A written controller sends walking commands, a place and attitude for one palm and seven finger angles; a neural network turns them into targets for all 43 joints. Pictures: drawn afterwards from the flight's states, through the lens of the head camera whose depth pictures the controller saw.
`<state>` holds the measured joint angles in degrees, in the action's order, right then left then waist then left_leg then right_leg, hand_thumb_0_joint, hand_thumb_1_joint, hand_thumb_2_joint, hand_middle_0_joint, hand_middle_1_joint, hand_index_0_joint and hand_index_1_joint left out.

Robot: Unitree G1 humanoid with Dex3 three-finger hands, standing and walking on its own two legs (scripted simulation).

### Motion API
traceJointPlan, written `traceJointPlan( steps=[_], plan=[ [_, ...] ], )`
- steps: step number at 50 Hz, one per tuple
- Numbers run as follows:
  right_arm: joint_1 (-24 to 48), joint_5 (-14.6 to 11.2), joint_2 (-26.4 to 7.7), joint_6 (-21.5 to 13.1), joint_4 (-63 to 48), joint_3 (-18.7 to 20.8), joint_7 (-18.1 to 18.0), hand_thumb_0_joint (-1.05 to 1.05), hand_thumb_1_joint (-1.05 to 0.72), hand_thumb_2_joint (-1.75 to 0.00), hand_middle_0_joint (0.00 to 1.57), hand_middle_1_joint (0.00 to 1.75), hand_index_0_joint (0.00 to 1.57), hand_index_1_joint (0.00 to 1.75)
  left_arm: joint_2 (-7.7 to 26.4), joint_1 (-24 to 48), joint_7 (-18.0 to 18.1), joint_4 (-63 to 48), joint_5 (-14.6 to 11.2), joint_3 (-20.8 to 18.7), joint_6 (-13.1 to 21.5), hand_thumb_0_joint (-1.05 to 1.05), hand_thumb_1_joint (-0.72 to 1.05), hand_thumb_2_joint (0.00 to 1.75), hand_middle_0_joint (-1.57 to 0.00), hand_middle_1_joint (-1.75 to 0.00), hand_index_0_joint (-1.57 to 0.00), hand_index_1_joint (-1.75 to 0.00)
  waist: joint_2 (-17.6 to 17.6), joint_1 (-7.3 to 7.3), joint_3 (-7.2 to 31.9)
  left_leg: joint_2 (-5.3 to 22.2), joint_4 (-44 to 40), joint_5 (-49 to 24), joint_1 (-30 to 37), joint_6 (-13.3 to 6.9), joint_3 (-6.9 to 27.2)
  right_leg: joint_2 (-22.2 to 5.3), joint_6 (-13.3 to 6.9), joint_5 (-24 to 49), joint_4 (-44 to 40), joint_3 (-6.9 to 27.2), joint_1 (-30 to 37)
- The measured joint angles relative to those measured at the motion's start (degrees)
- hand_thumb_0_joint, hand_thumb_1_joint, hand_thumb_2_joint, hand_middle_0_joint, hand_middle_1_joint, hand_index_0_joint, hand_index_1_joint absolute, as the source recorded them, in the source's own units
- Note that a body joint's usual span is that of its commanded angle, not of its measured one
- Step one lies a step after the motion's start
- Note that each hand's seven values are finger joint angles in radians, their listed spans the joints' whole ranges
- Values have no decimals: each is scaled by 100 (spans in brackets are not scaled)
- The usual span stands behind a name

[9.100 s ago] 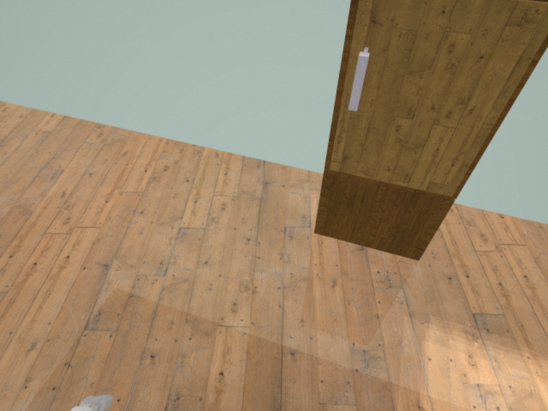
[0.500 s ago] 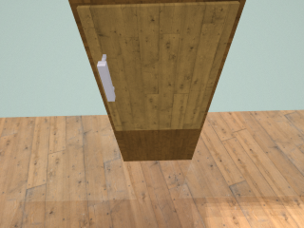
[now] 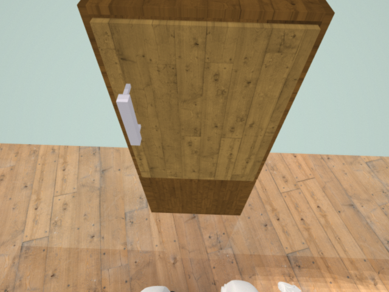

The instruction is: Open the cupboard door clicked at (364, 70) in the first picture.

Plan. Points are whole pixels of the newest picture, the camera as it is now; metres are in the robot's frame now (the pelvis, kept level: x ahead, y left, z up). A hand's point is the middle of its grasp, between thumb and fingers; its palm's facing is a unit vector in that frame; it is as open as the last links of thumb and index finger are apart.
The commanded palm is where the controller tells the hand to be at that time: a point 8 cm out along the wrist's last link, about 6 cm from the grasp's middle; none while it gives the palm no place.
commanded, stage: come to a stop and stand still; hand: left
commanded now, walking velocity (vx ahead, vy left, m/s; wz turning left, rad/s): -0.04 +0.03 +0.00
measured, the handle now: (132, 115) +0.50 +0.21 +0.03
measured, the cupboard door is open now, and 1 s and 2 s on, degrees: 0 0 0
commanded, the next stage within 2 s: look again from close up in 0.92 s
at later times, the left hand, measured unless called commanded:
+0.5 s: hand out of the picture -0.02 +0.12 -0.17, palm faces +0.06 -0.98 -0.20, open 7.3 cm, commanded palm none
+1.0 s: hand out of the picture -0.11 +0.09 -0.17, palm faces +0.08 -0.98 -0.16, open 7.4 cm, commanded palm none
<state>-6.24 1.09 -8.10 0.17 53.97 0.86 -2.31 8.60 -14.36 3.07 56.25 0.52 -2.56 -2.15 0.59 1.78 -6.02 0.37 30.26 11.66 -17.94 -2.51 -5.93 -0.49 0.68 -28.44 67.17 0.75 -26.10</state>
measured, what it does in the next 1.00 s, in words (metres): walks backwards: right foot, then left foot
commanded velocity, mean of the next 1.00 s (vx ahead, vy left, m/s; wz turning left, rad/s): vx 0.00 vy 0.00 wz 0.00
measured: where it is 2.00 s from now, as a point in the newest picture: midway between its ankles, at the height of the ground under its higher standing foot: outside the picture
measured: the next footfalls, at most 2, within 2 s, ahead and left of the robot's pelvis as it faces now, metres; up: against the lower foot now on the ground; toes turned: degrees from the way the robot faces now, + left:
right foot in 0.18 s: +0.01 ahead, -0.16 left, +0.00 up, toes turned -2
left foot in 0.48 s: -0.03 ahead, +0.06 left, +0.00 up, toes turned +3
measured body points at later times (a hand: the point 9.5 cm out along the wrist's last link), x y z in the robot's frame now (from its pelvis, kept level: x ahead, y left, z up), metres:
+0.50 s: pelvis -0.05 -0.07 +0.00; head -0.04 -0.06 +0.45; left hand -0.02 +0.17 -0.15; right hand -0.02 -0.30 -0.15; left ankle -0.07 +0.05 -0.73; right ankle -0.03 -0.16 -0.73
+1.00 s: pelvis -0.08 -0.07 +0.01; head -0.08 -0.07 +0.46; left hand -0.11 +0.14 -0.15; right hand -0.10 -0.27 -0.15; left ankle -0.07 +0.05 -0.73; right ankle -0.03 -0.16 -0.73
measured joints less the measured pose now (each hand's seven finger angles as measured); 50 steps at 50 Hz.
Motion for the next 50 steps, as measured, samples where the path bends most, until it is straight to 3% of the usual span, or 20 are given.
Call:
traceJointPlan(
  steps=[4,9,12,16,19,24,28,36,50],
  plan=[
    [9,65,-141,96,-11,87,62,-1,-92,-90,20,30,21,30,115,304,-33,-281,26,-63,8,1,91,90,-20,-30,-20,-30,-108,19,5,85,-6,-125,-137,89,101,-213,63,173,-815,25,58],
    [-126,64,-254,191,-105,186,148,0,-92,-90,20,30,21,30,208,240,-82,-430,80,-31,116,1,91,90,-20,-30,-19,-30,-190,-30,189,207,521,15,-546,283,134,-262,45,662,-2810,-161,871],
    [-228,29,-362,324,-83,280,153,0,-92,-90,20,30,21,30,92,134,-116,-338,130,86,130,1,91,90,-20,-30,-19,-30,-359,-128,209,92,1439,1182,-847,273,474,-167,-129,606,-2669,-252,804],
    [-474,13,-377,341,87,284,183,0,-92,-90,20,30,20,30,-16,-83,-145,-251,121,173,135,1,91,90,-20,-30,-20,-30,-287,-177,335,-11,2377,1290,-871,298,499,-136,-239,930,-3090,-287,951],
    [-672,-22,-295,291,209,227,188,0,-91,-90,20,30,20,30,41,-161,-121,-200,122,162,146,1,92,90,-20,-30,-20,-30,-115,-173,402,8,1921,1293,-464,341,395,-90,-298,1133,-3386,-307,1015],
    [-907,-42,-181,148,436,102,126,0,-91,-90,20,30,20,30,134,-187,-140,-67,27,175,174,1,92,90,-20,-30,-20,-30,-16,-163,464,59,-9,535,555,295,386,94,-318,1272,-3484,-462,960],
    [-999,-5,7,69,667,-36,86,0,-91,-90,20,30,20,30,188,-120,-132,175,-14,158,111,1,92,90,-20,-30,-20,-30,204,-85,446,41,-237,401,721,266,361,88,-283,1526,-3816,-444,1170],
    [-1115,17,48,64,829,-119,66,1,-92,-90,20,30,20,30,77,-261,-191,524,-5,245,138,1,92,90,-20,-30,-20,-30,68,-59,548,35,-564,136,824,257,377,97,-284,1837,-4259,-462,1337],
    [-1413,7,203,-9,1007,-183,64,0,-91,-90,20,30,20,30,-99,-544,-166,833,-11,258,204,1,91,90,-20,-30,-20,-30,45,-96,557,23,-623,36,736,269,371,87,-309,1905,-4263,-457,1223]
  ],
)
